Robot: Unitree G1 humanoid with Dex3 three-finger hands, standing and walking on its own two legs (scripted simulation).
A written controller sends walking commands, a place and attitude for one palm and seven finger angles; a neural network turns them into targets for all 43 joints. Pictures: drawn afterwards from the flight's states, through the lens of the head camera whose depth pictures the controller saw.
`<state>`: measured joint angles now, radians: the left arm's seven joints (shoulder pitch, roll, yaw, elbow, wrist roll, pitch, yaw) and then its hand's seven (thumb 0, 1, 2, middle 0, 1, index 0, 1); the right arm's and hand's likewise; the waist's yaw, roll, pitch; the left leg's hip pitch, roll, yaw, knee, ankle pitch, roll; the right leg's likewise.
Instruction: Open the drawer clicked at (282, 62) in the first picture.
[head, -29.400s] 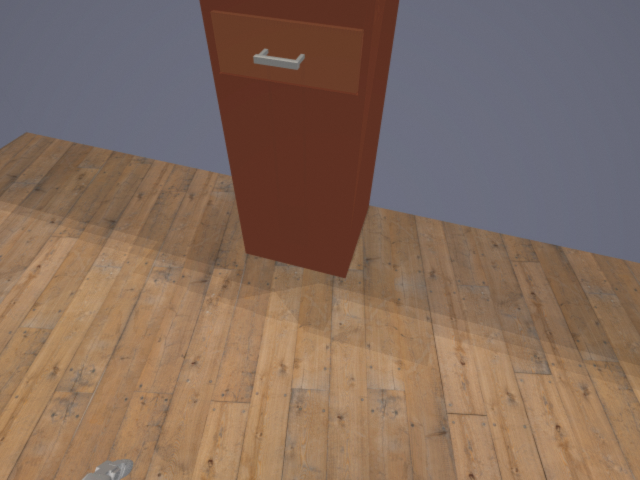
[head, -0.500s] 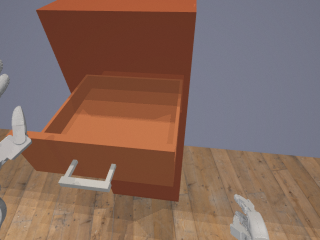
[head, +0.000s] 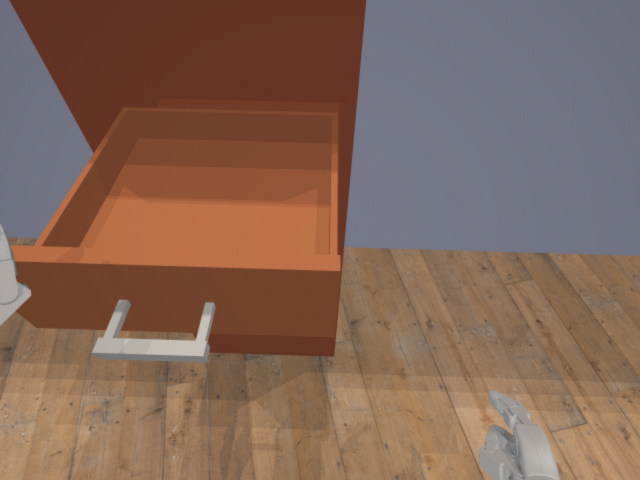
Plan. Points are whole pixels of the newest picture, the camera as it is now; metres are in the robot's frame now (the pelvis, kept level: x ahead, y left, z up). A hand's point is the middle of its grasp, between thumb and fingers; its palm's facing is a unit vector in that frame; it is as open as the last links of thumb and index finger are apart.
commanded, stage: step back with the hand held close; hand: left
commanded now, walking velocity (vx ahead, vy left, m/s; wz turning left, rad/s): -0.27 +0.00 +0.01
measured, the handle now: (158, 331) +0.26 +0.20 +0.08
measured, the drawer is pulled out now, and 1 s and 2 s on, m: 0.30 0.30 0.30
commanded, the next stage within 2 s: stop stepping back and stand still in 0.74 s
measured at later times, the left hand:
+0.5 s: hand out of the picture +0.10 +0.25 +0.26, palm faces +0.55 -0.75 -0.37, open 7.4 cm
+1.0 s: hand out of the picture -0.04 +0.19 +0.28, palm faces +0.46 -0.70 -0.55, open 7.4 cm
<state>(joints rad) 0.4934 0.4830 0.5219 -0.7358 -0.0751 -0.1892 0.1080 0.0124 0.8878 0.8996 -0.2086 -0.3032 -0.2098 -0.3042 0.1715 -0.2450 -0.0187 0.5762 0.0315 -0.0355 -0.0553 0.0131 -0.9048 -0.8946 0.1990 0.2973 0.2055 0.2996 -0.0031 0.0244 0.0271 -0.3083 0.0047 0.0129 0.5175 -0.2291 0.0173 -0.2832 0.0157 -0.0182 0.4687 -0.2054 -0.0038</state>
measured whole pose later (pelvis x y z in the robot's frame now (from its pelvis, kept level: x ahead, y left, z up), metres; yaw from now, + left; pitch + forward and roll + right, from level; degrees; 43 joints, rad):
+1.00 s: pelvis -0.23 -0.02 +0.00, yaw -2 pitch +3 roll +1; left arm 0.52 0.57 0.64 -0.81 -0.07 -0.27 0.13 0.01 0.88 0.90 -0.21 -0.30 -0.21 -0.30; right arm 0.22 -0.20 0.02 0.63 0.03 -0.08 -0.04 0.01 -0.90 -0.89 0.20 0.30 0.21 0.30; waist 0.00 -0.04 -0.06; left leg -0.51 -0.02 0.04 0.84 -0.31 -0.02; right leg -0.19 0.02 -0.02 0.49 -0.36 -0.04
